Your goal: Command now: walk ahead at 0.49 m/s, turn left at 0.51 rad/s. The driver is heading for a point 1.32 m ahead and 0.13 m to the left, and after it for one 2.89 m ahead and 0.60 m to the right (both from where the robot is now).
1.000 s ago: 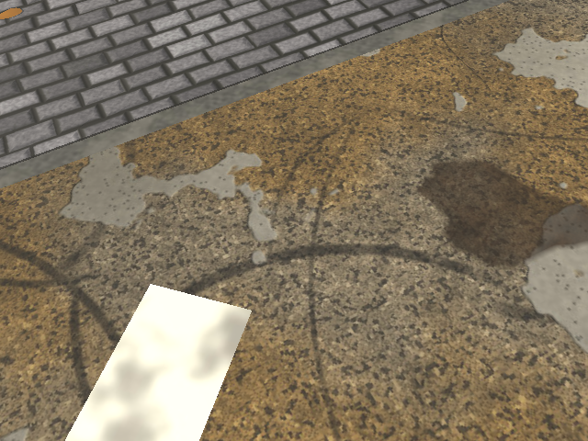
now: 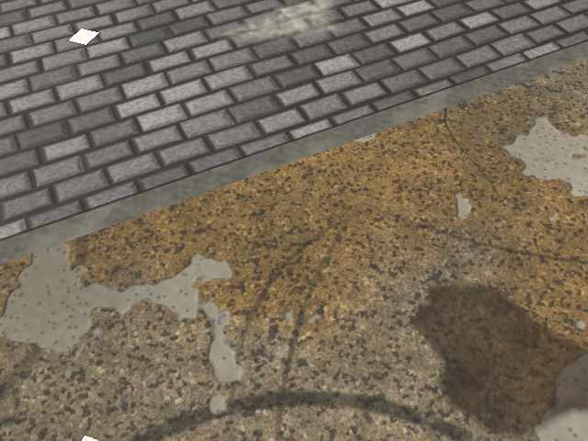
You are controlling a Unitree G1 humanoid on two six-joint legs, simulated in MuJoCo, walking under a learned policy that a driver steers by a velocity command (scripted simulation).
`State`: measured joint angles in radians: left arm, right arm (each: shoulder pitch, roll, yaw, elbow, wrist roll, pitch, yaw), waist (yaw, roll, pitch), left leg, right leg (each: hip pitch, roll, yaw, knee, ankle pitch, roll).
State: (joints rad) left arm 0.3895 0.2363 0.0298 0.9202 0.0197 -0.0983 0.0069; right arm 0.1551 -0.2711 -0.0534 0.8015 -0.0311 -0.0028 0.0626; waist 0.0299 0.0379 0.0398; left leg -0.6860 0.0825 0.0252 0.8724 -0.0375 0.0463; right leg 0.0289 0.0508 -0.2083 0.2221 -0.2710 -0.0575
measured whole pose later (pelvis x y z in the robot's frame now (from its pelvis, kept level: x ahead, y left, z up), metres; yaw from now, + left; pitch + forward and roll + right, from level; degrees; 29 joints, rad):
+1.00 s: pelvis +0.56 +0.07 +0.01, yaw +12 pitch +1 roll +0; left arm 0.41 0.24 0.05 0.90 0.00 -0.05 -0.01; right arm 0.14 -0.26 -0.01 0.75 -0.05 -0.04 0.02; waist 0.04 0.04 0.04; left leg -0.61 0.08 -0.05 0.87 -0.18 -0.03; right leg -0.12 0.13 0.08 0.29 -0.18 -0.11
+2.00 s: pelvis +1.05 +0.05 +0.00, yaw -11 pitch +0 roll +0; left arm 0.31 0.23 0.04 0.87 0.02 -0.08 0.00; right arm 0.30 -0.26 -0.05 0.87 -0.02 -0.01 0.03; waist 0.00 0.04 0.04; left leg -0.59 0.08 -0.03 1.07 -0.20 0.04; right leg -0.08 0.06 -0.14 0.28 -0.20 -0.10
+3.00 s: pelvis +1.57 -0.06 +0.00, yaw -25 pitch +0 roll +0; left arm 0.26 0.27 0.08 0.92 0.00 -0.03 0.00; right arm 0.18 -0.24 -0.05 0.84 -0.04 -0.06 0.00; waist 0.00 0.02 0.07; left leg -0.48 0.11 -0.01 1.18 -0.32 -0.01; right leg -0.24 0.14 -0.04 0.42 -0.18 -0.15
